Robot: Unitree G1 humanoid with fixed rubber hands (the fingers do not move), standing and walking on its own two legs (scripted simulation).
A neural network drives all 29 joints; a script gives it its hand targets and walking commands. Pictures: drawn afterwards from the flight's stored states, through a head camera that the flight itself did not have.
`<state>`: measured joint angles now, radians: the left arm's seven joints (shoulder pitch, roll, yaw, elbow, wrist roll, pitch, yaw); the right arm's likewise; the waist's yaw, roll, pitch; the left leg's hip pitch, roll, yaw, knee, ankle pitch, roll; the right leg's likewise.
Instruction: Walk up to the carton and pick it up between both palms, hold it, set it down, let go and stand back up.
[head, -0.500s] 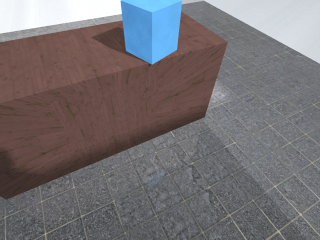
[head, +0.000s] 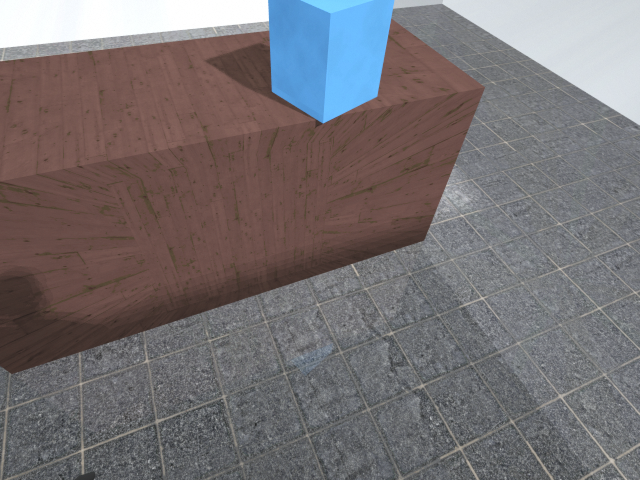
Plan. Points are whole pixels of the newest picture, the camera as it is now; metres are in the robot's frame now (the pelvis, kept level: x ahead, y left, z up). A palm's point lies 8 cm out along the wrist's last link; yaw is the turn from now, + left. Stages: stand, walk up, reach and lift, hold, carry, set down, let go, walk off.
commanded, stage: walk up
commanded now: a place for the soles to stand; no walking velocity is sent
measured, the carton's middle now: (328, 47) +1.06 -0.02 +0.06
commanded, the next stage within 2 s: none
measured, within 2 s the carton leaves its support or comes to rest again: neither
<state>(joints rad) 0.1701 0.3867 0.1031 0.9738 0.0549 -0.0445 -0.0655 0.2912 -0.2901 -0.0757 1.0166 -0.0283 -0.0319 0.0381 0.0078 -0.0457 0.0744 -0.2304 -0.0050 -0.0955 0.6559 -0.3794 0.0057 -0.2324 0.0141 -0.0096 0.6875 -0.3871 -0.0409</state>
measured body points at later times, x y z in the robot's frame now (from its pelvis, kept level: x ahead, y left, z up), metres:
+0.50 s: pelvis +0.13 -0.04 -0.03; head +0.13 -0.01 +0.42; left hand +0.12 +0.28 -0.16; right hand +0.28 -0.33 -0.12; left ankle +0.13 +0.10 -0.72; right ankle +0.25 -0.18 -0.71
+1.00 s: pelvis +0.29 -0.09 -0.03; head +0.29 -0.05 +0.42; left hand +0.26 +0.24 -0.17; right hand +0.41 -0.39 -0.13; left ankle +0.25 +0.03 -0.72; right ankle +0.37 -0.20 -0.68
